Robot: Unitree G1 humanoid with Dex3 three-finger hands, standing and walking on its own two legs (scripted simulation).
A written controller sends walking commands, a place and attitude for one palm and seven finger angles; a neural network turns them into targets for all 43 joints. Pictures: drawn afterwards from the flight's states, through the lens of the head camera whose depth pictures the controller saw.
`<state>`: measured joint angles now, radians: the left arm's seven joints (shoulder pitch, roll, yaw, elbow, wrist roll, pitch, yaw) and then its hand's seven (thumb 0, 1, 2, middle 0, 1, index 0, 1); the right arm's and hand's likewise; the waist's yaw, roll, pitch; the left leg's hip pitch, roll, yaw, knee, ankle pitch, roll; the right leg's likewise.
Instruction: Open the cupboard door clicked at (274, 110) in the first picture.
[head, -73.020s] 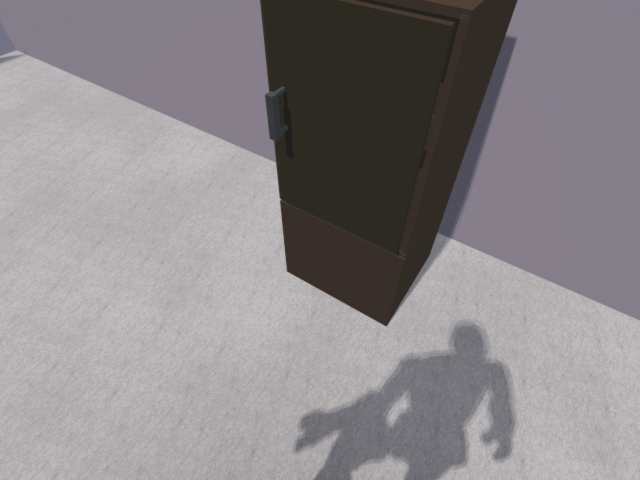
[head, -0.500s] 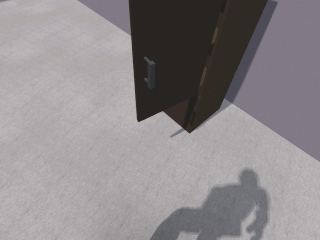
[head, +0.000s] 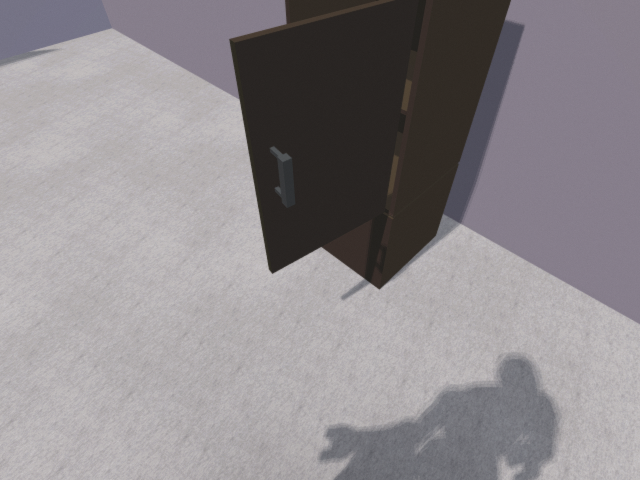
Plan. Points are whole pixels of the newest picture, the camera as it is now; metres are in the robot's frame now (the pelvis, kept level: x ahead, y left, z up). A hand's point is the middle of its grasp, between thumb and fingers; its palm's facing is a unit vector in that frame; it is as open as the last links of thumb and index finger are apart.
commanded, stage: let the arm hang, fingers relaxed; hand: left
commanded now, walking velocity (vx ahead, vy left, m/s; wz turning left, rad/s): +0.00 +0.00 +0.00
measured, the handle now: (281, 176) +0.68 +0.11 -0.03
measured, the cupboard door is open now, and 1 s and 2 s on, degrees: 80 80 80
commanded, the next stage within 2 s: look to check the result in 0.12 s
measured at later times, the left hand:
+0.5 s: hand out of the picture +0.07 +0.23 -0.16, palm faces -0.03 -0.95 -0.32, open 7.4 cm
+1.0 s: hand out of the picture +0.10 +0.22 -0.16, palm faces -0.04 -0.95 -0.31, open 7.4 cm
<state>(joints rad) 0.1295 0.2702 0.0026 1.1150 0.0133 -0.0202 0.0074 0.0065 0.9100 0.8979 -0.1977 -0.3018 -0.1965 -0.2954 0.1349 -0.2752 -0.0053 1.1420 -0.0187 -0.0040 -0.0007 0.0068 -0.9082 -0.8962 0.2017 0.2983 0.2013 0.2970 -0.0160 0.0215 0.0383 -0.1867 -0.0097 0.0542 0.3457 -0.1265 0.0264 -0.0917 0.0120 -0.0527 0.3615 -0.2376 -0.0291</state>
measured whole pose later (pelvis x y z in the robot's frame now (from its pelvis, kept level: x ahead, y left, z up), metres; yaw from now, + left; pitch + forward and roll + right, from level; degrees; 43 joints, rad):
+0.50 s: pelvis +0.02 -0.01 +0.00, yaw +0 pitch -2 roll +0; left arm 0.14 0.30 0.01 1.14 0.01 -0.02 0.01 0.01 0.91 0.90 -0.20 -0.30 -0.20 -0.30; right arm 0.12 -0.30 0.00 1.14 -0.02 0.00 -0.01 0.01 -0.91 -0.90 0.20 0.30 0.20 0.30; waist -0.01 0.01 0.06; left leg -0.15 0.00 0.05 0.31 -0.14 0.01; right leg -0.04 0.02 -0.05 0.30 -0.23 -0.04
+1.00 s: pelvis +0.03 -0.01 +0.00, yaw -1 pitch -1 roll +1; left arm 0.12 0.30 0.00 1.13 0.01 -0.02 0.01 0.01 0.91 0.90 -0.20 -0.30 -0.20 -0.30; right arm 0.10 -0.31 0.00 1.14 -0.01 -0.01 -0.01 0.01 -0.91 -0.90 0.20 0.30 0.20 0.30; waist -0.01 0.00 0.05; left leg -0.13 0.00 0.06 0.30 -0.15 0.01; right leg -0.02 0.02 -0.04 0.28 -0.24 -0.04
